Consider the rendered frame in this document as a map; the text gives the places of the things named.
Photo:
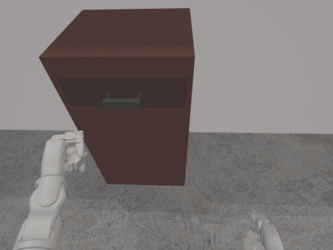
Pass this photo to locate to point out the cabinet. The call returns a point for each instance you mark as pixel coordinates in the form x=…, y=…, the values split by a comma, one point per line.
x=137, y=146

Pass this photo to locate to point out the robot left hand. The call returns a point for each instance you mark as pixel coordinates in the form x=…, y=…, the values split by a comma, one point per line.
x=55, y=154

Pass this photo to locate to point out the handle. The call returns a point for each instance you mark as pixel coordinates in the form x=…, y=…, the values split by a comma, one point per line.
x=121, y=102

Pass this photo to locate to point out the robot right hand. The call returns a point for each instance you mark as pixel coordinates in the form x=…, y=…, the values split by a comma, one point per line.
x=265, y=239

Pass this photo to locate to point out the robot left forearm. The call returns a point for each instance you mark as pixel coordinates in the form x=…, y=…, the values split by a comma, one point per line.
x=41, y=229

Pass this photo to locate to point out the drawer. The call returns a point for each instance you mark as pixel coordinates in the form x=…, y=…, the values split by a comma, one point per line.
x=155, y=92

